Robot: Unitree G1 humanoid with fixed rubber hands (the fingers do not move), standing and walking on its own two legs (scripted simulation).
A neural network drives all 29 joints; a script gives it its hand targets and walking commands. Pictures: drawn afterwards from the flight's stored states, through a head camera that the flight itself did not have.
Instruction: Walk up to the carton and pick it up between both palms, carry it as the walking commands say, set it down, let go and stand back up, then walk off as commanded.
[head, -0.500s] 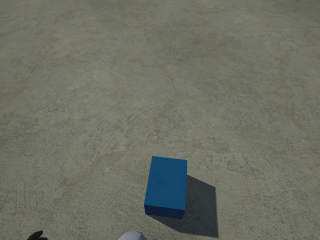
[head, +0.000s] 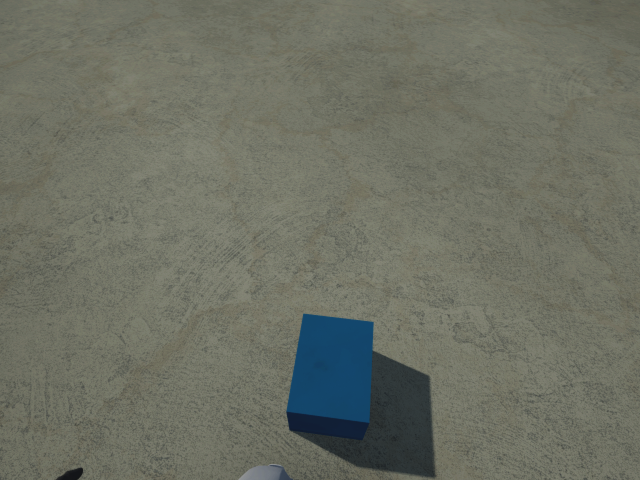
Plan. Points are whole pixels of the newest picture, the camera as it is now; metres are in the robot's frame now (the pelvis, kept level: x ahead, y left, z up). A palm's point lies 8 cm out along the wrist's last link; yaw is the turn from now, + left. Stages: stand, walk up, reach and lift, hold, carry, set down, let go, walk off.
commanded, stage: walk up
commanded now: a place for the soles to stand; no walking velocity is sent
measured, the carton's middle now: (332, 375) +0.49 -0.01 -0.65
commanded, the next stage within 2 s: reach and lift in 0.80 s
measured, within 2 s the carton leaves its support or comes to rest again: neither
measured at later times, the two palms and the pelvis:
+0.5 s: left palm out of the picture +0.06 +0.35 -0.08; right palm out of the picture +0.11 -0.31 -0.10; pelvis +0.01 +0.00 +0.00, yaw +2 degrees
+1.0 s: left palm (50, 465) +0.14 +0.34 -0.06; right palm (552, 474) +0.17 -0.28 -0.09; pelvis -0.01 +0.02 +0.00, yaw +2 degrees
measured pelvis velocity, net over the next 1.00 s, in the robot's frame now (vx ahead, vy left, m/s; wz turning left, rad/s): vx -0.01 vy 0.02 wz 0.04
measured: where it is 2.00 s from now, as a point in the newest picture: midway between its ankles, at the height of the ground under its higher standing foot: outside the picture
